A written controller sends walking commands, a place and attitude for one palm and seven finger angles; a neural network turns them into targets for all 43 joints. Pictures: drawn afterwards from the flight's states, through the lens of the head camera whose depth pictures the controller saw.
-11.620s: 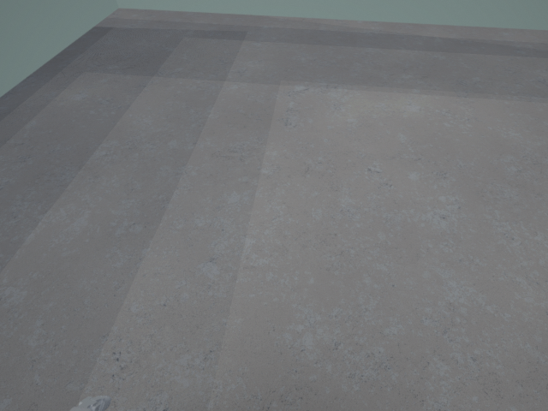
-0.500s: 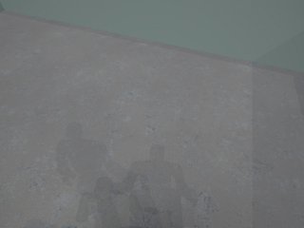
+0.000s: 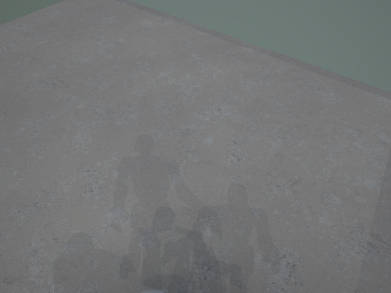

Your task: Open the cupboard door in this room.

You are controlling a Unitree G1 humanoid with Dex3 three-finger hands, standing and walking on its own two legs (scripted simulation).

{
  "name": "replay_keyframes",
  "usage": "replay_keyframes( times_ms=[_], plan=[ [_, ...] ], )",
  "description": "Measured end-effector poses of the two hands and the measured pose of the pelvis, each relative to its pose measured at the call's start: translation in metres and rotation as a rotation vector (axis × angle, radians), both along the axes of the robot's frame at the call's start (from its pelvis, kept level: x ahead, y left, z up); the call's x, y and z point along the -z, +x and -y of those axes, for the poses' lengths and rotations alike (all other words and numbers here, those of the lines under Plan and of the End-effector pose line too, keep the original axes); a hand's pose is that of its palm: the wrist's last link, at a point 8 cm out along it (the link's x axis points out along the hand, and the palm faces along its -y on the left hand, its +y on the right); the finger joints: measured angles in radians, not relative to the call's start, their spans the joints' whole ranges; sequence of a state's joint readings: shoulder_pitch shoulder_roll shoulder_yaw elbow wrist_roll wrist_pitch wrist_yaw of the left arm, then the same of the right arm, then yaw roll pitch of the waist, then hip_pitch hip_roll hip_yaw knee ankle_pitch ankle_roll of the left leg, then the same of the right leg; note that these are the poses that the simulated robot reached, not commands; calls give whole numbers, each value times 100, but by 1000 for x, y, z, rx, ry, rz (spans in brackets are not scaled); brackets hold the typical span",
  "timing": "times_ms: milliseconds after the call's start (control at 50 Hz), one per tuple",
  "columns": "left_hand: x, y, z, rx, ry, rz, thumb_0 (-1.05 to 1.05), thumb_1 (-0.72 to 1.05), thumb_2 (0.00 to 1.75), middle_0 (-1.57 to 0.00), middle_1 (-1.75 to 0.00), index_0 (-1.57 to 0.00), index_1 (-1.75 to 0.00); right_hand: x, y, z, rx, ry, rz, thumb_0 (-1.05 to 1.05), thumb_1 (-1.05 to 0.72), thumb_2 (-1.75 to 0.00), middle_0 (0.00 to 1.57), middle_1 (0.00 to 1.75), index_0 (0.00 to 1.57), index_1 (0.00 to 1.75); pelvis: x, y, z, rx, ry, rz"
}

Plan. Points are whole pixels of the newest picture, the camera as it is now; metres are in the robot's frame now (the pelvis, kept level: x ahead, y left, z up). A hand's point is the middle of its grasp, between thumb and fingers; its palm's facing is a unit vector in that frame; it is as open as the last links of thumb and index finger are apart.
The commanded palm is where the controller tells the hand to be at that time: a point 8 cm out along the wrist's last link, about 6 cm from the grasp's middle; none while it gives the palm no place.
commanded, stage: turn or walk to find it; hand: left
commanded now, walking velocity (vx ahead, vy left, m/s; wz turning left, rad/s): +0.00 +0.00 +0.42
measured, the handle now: out of the picture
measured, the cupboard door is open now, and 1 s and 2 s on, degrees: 0 0 0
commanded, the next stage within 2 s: none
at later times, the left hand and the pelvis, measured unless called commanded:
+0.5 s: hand out of the picture +0.05 +0.20 -0.15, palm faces +0.19 -0.94 -0.29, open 7.3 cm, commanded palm none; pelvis -0.02 -0.01 +0.00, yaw +11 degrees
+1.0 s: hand out of the picture -0.11 +0.22 -0.18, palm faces +0.44 -0.86 -0.24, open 7.3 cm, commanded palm none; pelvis -0.05 +0.01 +0.00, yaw +24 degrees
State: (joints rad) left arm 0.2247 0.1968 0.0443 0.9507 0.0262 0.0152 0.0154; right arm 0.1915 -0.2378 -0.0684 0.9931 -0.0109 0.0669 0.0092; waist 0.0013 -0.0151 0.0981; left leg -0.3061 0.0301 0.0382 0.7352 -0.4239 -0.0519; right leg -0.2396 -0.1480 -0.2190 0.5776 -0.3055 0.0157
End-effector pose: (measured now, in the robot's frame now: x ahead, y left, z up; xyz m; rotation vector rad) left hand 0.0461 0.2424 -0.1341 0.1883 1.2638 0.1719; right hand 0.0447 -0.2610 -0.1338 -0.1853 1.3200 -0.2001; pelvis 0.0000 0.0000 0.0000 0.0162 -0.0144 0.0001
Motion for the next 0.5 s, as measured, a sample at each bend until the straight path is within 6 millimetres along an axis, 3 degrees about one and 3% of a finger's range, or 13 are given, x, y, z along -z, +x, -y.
replay_keyframes(
  times_ms=[60, 120, 240, 360, 440, 500],
  plan=[
    [16, -22, -24, -56, -5, -39, 1, 91, 90, -21, -30, -21, -30, -1, 24, -15, -56, -25, 65, 0, -91, -90, 20, 30, 20, 30, 9, -3, -14, -23, -7, -3],
    [16, -36, -39, -85, 6, -86, 1, 91, 90, -21, -30, -21, -30, -11, 38, -30, -89, -29, 116, 0, -91, -90, 20, 30, 20, 30, 5, -5, -20, -28, -13, -1],
    [-1, -34, -50, -116, 15, -39, 1, 91, 90, -20, -30, -20, -30, -18, 50, -49, -140, -5, 140, 0, -90, -90, 20, 30, 20, 30, -6, -9, -25, -70, -24, -4],
    [-13, -18, -39, -123, 36, 41, 1, 91, 90, -20, -30, -20, -30, -8, 46, -46, -158, 37, 125, 0, -90, -90, 20, 30, 20, 30, -6, -13, -15, -115, -13, -7],
    [-18, -10, -21, -127, 56, 102, 1, 91, 90, -20, -30, -20, -30, 8, 40, -32, -162, 66, 95, 0, -90, -90, 20, 30, 20, 30, 1, -15, 1, -150, 4, -11],
    [-22, -16, -5, -139, 69, 129, 1, 91, 90, -20, -30, -20, -30, 18, 36, -19, -170, 78, 68, 0, -90, -90, 20, 30, 20, 30, 3, -18, 11, -185, 2, -2]
  ],
)
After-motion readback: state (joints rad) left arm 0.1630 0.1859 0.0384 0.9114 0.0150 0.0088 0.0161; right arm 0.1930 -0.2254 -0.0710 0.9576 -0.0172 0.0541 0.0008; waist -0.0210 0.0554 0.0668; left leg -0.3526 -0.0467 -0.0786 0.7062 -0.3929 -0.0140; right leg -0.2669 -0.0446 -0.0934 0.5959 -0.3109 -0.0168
